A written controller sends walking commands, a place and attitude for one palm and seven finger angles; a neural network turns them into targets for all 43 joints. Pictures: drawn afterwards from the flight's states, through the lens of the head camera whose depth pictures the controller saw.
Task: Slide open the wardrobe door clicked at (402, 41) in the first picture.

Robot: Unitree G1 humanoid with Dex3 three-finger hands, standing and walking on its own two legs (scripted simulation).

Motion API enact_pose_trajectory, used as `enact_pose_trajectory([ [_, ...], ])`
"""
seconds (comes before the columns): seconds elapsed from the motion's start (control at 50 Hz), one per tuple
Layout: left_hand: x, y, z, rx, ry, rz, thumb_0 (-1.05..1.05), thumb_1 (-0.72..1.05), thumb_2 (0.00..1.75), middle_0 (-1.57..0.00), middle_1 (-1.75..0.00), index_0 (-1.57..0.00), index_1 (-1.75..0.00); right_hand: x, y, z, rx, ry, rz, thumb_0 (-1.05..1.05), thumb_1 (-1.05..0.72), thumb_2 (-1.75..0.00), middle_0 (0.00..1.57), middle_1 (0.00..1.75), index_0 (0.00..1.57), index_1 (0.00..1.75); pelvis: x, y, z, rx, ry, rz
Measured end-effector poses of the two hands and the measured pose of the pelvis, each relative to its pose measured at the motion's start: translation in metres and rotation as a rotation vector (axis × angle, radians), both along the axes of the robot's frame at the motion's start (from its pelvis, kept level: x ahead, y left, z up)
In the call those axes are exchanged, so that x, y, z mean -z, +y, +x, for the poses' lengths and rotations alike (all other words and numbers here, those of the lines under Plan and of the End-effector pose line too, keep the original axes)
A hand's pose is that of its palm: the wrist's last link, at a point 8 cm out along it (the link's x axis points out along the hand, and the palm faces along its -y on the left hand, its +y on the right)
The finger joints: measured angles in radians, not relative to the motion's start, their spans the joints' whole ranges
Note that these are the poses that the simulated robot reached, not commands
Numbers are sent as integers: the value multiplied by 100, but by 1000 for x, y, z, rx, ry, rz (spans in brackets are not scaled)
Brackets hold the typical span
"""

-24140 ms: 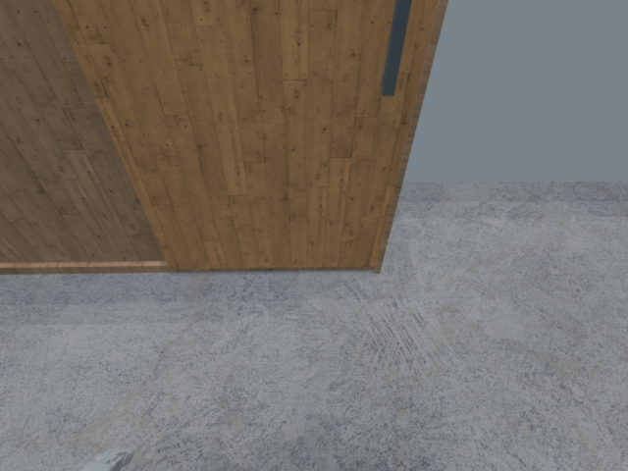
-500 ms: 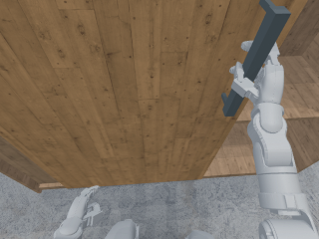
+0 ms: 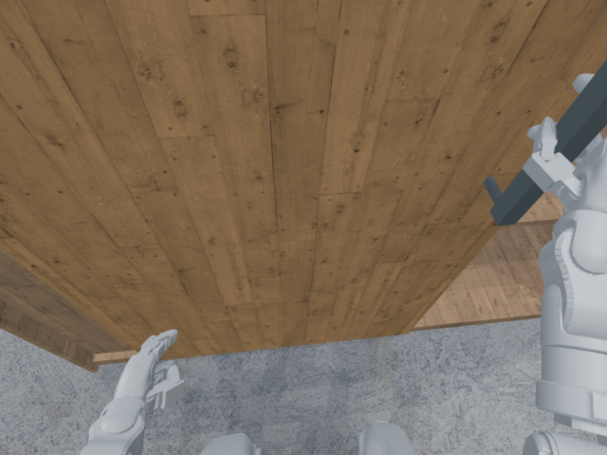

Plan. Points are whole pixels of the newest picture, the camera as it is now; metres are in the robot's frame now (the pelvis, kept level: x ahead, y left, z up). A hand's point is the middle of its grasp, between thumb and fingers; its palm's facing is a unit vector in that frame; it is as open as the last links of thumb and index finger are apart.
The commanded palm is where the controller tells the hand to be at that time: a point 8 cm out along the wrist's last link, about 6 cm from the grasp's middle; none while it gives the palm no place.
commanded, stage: stop walking and hold the door there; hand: right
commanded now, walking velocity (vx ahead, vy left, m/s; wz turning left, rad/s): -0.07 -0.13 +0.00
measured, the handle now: (552, 129) +0.43 -0.27 +0.19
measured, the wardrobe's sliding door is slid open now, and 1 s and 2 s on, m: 0.61 0.61 0.61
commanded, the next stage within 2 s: loosen the grip on the handle in 1.50 s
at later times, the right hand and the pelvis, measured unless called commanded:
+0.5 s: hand (547, 156) +0.39 -0.24 +0.19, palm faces +0.38 +0.91 -0.13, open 7.2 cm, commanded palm +0.35 -0.27 +0.18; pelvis +0.01 -0.02 +0.01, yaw +8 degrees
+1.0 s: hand (549, 156) +0.38 -0.24 +0.19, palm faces +0.30 +0.95 -0.09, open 7.1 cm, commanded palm +0.35 -0.27 +0.18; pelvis +0.01 -0.05 +0.01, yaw +9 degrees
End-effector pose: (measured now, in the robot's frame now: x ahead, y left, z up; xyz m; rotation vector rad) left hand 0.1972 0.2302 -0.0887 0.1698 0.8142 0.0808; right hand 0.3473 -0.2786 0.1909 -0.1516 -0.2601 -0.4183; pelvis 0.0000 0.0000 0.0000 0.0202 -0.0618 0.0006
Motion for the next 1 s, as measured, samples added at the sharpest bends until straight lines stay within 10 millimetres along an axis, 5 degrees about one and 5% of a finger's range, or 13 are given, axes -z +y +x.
enact_pose_trajectory([
  [0.14,-17,6,-10,-90,-39,60,1,90,90,-20,-30,-20,-30,-2,-8,1,-48,5,-41,-6,-61,-80,45,140,14,131,-5,-13,11,-57,44,0],
  [0.32,-20,3,-28,-126,-118,6,1,90,90,-20,-30,-20,-30,-4,-1,-2,13,45,-42,-5,-67,-78,45,140,9,128,-6,-5,16,-120,23,-5],
  [0.58,-30,28,-88,-274,-40,142,1,90,90,-20,-30,-20,-30,-6,-7,-1,-54,62,-8,-3,-65,-75,45,140,15,131,-15,-25,7,-150,43,-14],
  [0.76,-29,7,-99,-281,-33,136,1,90,90,-20,-30,-20,-30,-5,-9,0,-90,48,11,-2,-66,-75,45,140,14,131,-16,-40,3,-159,42,-17],
  [1.0,-22,-30,-78,-225,-33,81,1,90,90,-20,-30,-20,-30,-4,-11,1,-120,34,15,-2,-66,-76,45,140,14,132,-15,-52,6,-155,40,-15],
])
